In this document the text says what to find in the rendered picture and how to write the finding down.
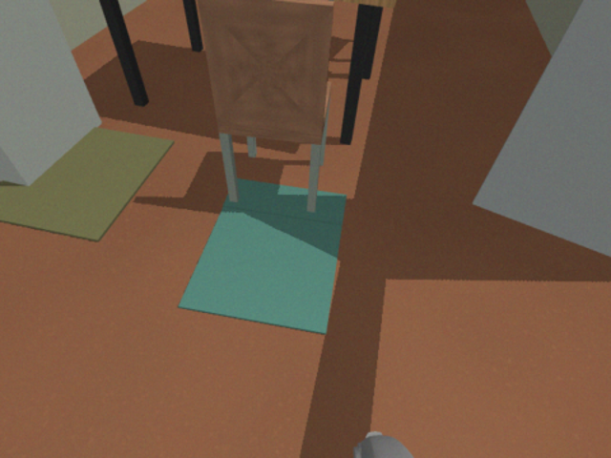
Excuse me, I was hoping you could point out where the table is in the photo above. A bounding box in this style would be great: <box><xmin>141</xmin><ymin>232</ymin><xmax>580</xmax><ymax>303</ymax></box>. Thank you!
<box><xmin>99</xmin><ymin>0</ymin><xmax>396</xmax><ymax>145</ymax></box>

